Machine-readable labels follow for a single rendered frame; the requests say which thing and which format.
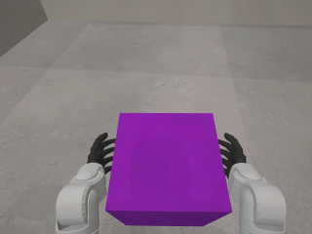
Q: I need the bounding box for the right robot hand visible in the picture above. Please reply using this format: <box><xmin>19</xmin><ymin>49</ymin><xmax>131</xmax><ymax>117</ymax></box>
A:
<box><xmin>218</xmin><ymin>133</ymin><xmax>247</xmax><ymax>178</ymax></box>

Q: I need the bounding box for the carton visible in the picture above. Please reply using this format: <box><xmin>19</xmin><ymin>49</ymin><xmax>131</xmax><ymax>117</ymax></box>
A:
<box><xmin>105</xmin><ymin>113</ymin><xmax>232</xmax><ymax>227</ymax></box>

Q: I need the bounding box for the left robot hand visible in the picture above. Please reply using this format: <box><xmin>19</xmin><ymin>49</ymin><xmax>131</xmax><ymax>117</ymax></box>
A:
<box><xmin>87</xmin><ymin>133</ymin><xmax>116</xmax><ymax>174</ymax></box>

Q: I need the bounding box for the left robot forearm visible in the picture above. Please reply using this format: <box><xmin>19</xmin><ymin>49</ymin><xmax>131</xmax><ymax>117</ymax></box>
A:
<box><xmin>55</xmin><ymin>163</ymin><xmax>107</xmax><ymax>234</ymax></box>

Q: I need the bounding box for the right robot forearm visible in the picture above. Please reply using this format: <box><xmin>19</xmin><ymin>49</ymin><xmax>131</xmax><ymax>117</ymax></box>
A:
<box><xmin>228</xmin><ymin>163</ymin><xmax>288</xmax><ymax>234</ymax></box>

